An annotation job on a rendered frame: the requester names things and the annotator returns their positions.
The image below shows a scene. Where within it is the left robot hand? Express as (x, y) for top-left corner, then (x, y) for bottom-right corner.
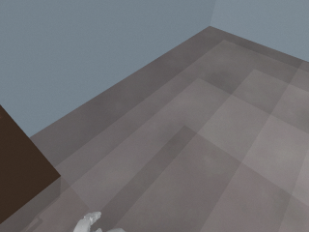
(73, 212), (102, 232)

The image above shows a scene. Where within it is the cabinet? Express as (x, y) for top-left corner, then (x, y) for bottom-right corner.
(0, 104), (61, 224)

